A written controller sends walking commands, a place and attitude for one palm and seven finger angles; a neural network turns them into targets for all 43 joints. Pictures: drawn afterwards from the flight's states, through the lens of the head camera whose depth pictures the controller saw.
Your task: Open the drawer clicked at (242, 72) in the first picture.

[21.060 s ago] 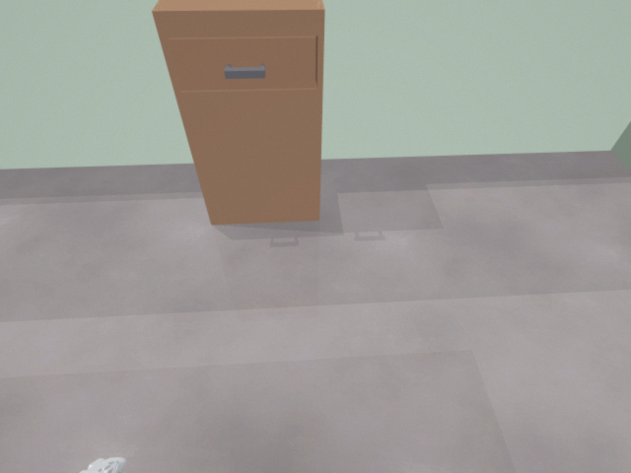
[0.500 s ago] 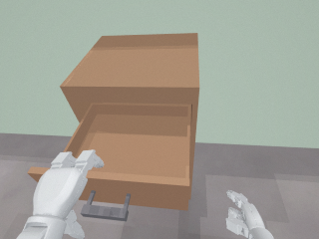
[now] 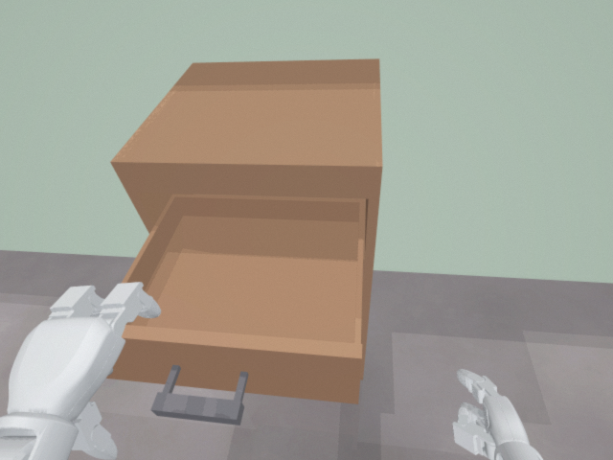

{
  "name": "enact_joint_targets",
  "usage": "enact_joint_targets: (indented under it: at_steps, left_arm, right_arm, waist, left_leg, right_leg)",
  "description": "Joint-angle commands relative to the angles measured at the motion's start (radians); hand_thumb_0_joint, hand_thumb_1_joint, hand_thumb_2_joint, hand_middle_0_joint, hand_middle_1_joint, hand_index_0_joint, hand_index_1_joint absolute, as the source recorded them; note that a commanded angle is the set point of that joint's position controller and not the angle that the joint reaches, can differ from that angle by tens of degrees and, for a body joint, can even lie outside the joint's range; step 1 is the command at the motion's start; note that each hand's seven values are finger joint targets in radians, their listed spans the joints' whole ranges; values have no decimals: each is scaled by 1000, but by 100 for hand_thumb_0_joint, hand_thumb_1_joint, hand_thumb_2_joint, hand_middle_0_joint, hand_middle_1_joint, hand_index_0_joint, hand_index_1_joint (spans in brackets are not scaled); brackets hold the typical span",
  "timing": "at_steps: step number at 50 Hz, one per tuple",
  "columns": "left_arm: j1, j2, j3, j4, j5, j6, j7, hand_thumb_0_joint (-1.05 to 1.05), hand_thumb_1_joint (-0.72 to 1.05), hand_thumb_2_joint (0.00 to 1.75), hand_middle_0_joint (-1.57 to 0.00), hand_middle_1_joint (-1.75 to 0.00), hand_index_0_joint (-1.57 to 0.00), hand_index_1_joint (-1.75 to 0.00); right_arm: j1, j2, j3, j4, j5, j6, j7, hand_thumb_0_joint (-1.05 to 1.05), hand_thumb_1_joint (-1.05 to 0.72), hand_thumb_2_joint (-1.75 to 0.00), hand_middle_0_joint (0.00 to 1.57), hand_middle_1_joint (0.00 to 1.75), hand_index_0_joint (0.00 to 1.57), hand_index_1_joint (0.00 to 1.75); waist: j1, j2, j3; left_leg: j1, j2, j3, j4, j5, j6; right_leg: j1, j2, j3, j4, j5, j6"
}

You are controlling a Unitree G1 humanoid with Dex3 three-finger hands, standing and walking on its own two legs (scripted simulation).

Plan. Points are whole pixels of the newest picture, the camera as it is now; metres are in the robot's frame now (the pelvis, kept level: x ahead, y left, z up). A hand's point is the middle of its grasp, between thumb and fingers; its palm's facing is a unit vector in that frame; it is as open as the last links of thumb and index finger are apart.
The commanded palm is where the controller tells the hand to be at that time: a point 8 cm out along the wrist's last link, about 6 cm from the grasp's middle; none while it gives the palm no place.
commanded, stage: draw the hand back to the body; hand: left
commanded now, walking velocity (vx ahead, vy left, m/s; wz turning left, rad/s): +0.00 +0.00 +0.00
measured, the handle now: (203, 392) +0.21 +0.20 -0.05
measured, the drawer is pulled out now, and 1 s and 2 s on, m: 0.30 0.30 0.30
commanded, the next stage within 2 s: step back with the hand held close in 1.00 s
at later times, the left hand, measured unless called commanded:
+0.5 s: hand (113, 331) +0.19 +0.23 +0.16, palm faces +0.37 -0.84 -0.40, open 11.3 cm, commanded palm +0.14 +0.27 +0.18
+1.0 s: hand (102, 336) +0.18 +0.23 +0.16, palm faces +0.42 -0.81 -0.41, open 7.6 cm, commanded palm +0.13 +0.27 +0.18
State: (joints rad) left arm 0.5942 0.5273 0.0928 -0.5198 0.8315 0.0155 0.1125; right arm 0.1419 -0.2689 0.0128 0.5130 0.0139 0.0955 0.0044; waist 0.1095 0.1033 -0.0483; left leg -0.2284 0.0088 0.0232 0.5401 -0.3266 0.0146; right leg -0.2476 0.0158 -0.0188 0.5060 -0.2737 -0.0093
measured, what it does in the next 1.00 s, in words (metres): stands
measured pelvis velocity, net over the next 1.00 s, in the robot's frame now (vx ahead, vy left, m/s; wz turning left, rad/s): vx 0.01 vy -0.01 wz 0.04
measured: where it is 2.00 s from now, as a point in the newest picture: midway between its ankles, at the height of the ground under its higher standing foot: outside the picture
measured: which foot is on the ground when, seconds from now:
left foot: down 0.00-1.00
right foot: down 0.00-1.00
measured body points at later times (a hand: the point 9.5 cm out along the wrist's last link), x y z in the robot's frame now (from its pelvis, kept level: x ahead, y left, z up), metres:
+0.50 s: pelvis +0.01 +0.00 +0.01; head +0.01 -0.02 +0.46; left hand +0.16 +0.27 +0.18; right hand +0.21 -0.21 -0.07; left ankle -0.03 +0.11 -0.73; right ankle +0.00 -0.12 -0.73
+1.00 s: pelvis +0.01 -0.01 +0.01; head +0.00 -0.04 +0.46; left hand +0.15 +0.27 +0.18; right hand +0.22 -0.22 -0.07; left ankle -0.03 +0.11 -0.73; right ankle +0.00 -0.12 -0.73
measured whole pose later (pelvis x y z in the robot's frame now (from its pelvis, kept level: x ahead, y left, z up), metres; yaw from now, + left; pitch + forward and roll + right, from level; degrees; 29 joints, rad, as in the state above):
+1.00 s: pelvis +0.01 -0.01 +0.01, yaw +2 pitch -3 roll +0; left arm 0.54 0.33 0.27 -0.48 -0.06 -0.09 0.11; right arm 0.17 -0.21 0.02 0.63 0.01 -0.12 -0.08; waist 0.07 0.07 0.01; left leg -0.09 0.01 -0.02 0.42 -0.28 0.00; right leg -0.10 0.01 -0.06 0.40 -0.25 -0.02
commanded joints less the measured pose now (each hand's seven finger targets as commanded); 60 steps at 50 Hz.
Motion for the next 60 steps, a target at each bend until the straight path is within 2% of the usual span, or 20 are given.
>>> enact_joint_targets:
  at_steps: [1,3,5,7,11,14,20,22,26,28,37,40,42,45,48,55,56,57,58,60]
  left_arm:
    - [-46,-244,58,-141,-734,-60,12,0,-47,32,-30,-118,-30,-118]
    - [-8,-104,161,-151,-806,-125,24,0,-40,34,-29,-113,-29,-113]
    - [-113,-36,201,-277,-827,-169,44,0,-32,37,-29,-109,-29,-109]
    - [-94,-24,230,-258,-834,-177,53,0,-26,40,-28,-104,-28,-104]
    - [-92,-82,194,-229,-851,-184,38,0,-12,47,-27,-95,-27,-95]
    - [-92,-95,198,-198,-862,-188,24,0,-1,51,-26,-88,-26,-88]
    - [-68,-74,248,-190,-875,-190,12,0,20,60,-25,-75,-25,-75]
    - [-77,-62,261,-213,-876,-189,12,0,27,63,-25,-70,-25,-70]
    - [-77,-53,278,-205,-880,-183,16,0,41,69,-24,-62,-24,-62]
    - [-87,-53,283,-198,-880,-181,18,0,48,72,-23,-57,-23,-57]
    - [-118,-53,296,-162,-887,-170,16,0,80,86,-21,-37,-21,-37]
    - [-106,-49,291,-175,-885,-171,17,0,90,90,-20,-30,-20,-30]
    - [-119,-35,303,-189,-884,-168,18,0,90,90,-20,-30,-20,-30]
    - [-105,-41,299,-175,-886,-168,19,0,90,90,-20,-30,-20,-30]
    - [-114,-31,312,-182,-884,-171,21,0,90,90,-20,-30,-20,-30]
    - [-105,-47,296,-157,-886,-170,17,0,90,90,-20,-30,-20,-30]
    - [-251,82,435,-263,-892,-217,24,0,90,90,-20,-30,-20,-30]
    - [-264,91,447,-246,-885,-240,22,0,90,90,-20,-30,-20,-30]
    - [-133,4,386,-153,-878,-237,16,0,90,90,-20,-30,-20,-30]
    - [-42,-39,345,-163,-877,-238,8,0,90,90,-20,-30,-20,-30]
  right_arm:
    - [-85,2,-28,-200,19,-125,-35,0,-90,-90,20,30,20,30]
    - [-75,-24,-20,-157,12,-196,-80,0,-90,-90,20,30,20,30]
    - [-67,-30,-14,-142,-4,-249,-107,0,-90,-90,20,30,20,30]
    - [-73,-26,-8,-103,-13,-281,-113,0,-90,-90,20,30,20,30]
    - [-71,-18,-3,-84,-13,-310,-102,0,-90,-90,20,30,20,30]
    - [-83,-22,-10,-75,-12,-313,-94,0,-90,-90,20,30,20,30]
    - [-99,-28,-24,-65,-10,-302,-85,0,-90,-90,20,30,20,30]
    - [-101,-32,-25,-62,-8,-299,-85,0,-90,-90,20,30,20,30]
    - [-95,-31,-28,-62,-7,-289,-88,0,-90,-90,20,30,20,30]
    - [-96,-30,-27,-55,-7,-288,-91,0,-90,-90,20,30,20,30]
    - [-115,-38,-30,-56,-3,-273,-94,0,-90,-90,20,30,20,30]
    - [-106,-37,-29,-58,-4,-274,-90,0,-90,-90,20,30,20,30]
    - [-115,-39,-30,-56,-5,-274,-90,0,-90,-90,20,30,20,30]
    - [-109,-34,-29,-58,-4,-271,-90,0,-90,-90,20,30,20,30]
    - [-110,-32,-27,-53,-5,-274,-90,0,-90,-90,20,30,20,30]
    - [-114,-32,-30,-54,-1,-269,-90,0,-90,-90,20,30,20,30]
    - [-70,-55,-26,-92,9,-246,-85,0,-90,-90,20,30,20,30]
    - [-72,-40,-24,-76,6,-239,-88,0,-90,-90,20,30,20,30]
    - [-77,-39,-28,-66,1,-229,-90,0,-90,-90,20,30,20,30]
    - [-91,-54,-38,-88,3,-212,-84,0,-90,-90,20,30,20,30]
  waist:
    - [-108,-155,2]
    - [-67,-194,-16]
    - [-60,-85,-60]
    - [-49,-5,-19]
    - [-53,22,35]
    - [-54,-41,44]
    - [-47,-75,-19]
    - [-48,-21,-31]
    - [-50,-72,-46]
    - [-51,-29,-30]
    - [-51,-48,14]
    - [-48,-60,-20]
    - [-47,-15,-22]
    - [-48,-70,-21]
    - [-46,-26,-15]
    - [-48,-69,1]
    - [-96,-76,118]
    - [-97,-76,116]
    - [-102,-129,96]
    - [-102,-100,11]
  left_leg:
    - [120,46,-25,-80,210,32]
    - [121,53,-35,-110,217,25]
    - [143,36,-28,-116,253,19]
    - [129,31,-27,-124,284,11]
    - [108,36,-34,-145,314,-2]
    - [102,39,-36,-156,314,-1]
    - [116,40,-32,-151,358,0]
    - [126,37,-31,-148,373,-4]
    - [138,38,-29,-147,387,-1]
    - [142,35,-25,-148,386,-2]
    - [134,32,-28,-160,335,1]
    - [145,33,-31,-156,371,2]
    - [152,30,-29,-155,366,1]
    - [148,33,-30,-158,347,2]
    - [144,30,-29,-157,351,-1]
    - [144,34,-29,-160,321,3]
    - [50,38,-58,-127,225,22]
    - [48,32,-68,-115,163,18]
    - [60,33,-70,-106,171,21]
    - [73,39,-62,-99,226,26]
  right_leg:
    - [59,-25,-45,-68,169,-11]
    - [71,-35,-51,-92,116,-7]
    - [110,-51,-35,-103,161,-6]
    - [114,-53,-28,-121,183,-16]
    - [122,-56,-41,-126,207,-20]
    - [132,-51,-41,-135,215,-17]
    - [167,-51,-39,-132,272,-14]
    - [169,-51,-33,-135,280,-17]
    - [172,-52,-38,-132,302,-10]
    - [164,-52,-35,-140,300,-12]
    - [145,-51,-29,-164,258,-11]
    - [164,-52,-34,-146,290,-10]
    - [162,-52,-26,-156,286,-12]
    - [159,-51,-32,-154,272,-8]
    - [160,-54,-29,-156,274,-11]
    - [141,-52,-29,-162,243,-6]
    - [29,-99,81,-221,262,-7]
    - [2,-125,97,-240,220,-15]
    - [-4,-128,82,-232,208,-14]
    - [33,-135,70,-192,261,-10]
